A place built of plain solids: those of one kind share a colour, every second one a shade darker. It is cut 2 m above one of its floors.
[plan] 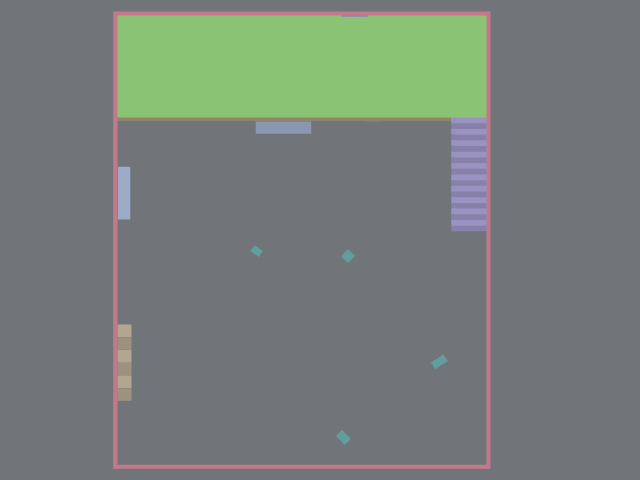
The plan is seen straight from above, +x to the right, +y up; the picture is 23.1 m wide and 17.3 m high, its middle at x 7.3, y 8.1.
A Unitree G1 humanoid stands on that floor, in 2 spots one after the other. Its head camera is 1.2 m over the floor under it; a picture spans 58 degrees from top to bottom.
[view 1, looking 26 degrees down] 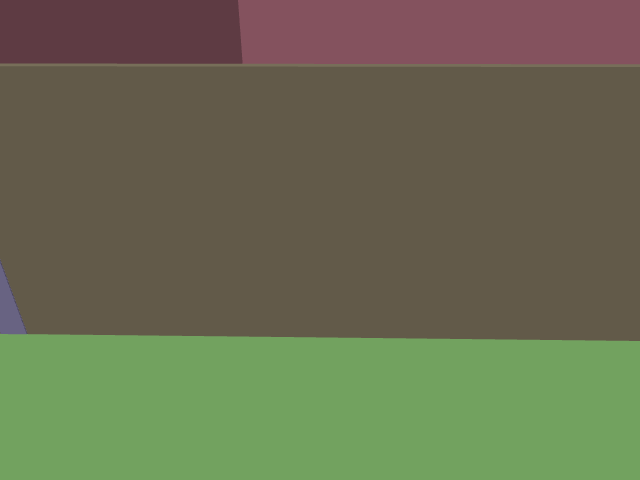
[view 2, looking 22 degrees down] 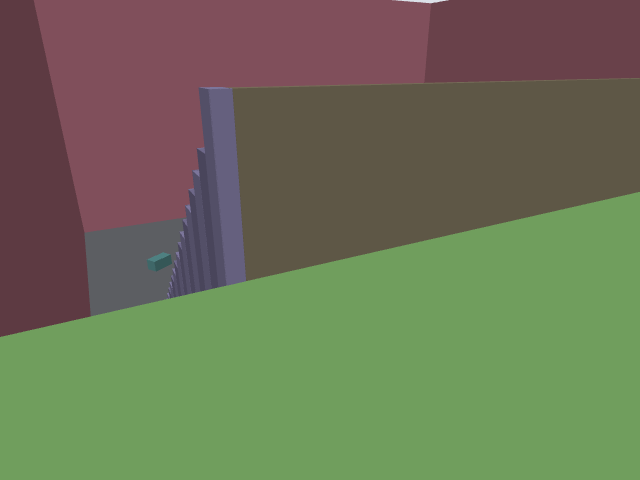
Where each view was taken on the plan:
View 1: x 10.72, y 14.01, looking -89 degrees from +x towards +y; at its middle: piece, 1.67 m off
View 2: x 12.72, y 14.76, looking -118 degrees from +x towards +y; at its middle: piece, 2.75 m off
